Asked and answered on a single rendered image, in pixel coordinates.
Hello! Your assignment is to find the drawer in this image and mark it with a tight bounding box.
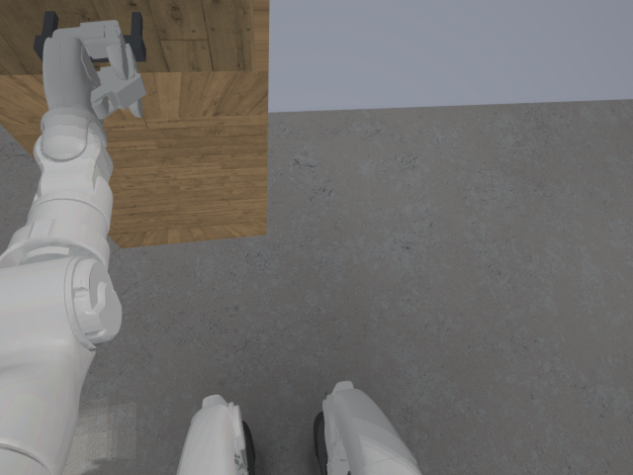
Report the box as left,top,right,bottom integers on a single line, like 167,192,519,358
0,0,252,75

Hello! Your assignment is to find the robot left upper arm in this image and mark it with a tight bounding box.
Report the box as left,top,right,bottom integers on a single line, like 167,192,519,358
0,255,122,475

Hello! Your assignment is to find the right robot shin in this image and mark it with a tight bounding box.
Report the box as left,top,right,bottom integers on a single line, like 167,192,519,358
324,381,354,475

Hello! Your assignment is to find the cabinet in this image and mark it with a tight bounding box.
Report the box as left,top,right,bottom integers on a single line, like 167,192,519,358
0,0,269,248

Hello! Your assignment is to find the handle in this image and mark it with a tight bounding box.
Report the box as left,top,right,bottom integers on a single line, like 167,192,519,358
34,11,146,62

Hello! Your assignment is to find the left robot thigh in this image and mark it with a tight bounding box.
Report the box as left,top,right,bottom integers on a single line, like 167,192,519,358
176,402,245,475

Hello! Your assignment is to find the robot left forearm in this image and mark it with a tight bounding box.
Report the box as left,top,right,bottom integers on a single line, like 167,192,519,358
0,107,113,271

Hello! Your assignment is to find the left robot hand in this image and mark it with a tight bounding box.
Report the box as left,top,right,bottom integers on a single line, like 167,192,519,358
43,20,146,126

